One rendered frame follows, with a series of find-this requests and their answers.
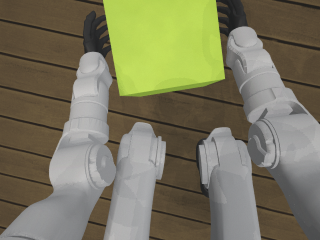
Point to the carton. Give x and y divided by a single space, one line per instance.
161 46

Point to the robot right hand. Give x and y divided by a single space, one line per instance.
236 16

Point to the right robot upper arm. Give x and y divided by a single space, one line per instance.
288 146

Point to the robot left hand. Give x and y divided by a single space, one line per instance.
92 41

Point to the robot right forearm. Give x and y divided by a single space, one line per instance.
257 78

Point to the robot left thigh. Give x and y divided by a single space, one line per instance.
129 216

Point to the robot right foot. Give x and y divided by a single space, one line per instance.
202 186

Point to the left robot upper arm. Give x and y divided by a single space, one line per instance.
78 174

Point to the robot left forearm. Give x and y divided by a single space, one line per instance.
89 104

